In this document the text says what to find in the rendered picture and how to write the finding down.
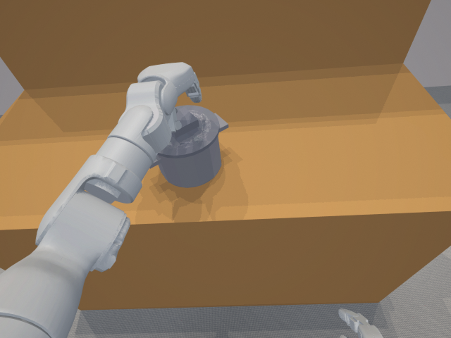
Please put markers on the robot left forearm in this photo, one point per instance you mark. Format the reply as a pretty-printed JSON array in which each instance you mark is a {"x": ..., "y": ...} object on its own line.
[{"x": 116, "y": 171}]

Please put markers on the robot right hand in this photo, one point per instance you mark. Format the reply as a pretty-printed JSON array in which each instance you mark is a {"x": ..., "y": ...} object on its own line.
[{"x": 359, "y": 324}]

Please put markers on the pot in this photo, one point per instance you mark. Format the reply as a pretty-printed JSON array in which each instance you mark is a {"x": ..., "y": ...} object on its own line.
[{"x": 195, "y": 170}]

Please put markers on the lid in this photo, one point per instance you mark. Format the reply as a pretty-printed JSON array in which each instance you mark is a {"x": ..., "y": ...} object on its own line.
[{"x": 196, "y": 140}]

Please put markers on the table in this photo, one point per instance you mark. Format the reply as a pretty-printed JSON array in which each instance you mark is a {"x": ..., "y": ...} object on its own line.
[{"x": 335, "y": 177}]

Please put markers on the knob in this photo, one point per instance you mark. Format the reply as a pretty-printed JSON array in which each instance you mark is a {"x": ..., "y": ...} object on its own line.
[{"x": 188, "y": 121}]

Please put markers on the robot left upper arm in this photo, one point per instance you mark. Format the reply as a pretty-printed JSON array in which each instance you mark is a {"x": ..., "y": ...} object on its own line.
[{"x": 40, "y": 295}]

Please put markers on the robot left hand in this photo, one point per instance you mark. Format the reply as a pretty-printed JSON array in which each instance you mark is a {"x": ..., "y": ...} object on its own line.
[{"x": 184, "y": 79}]

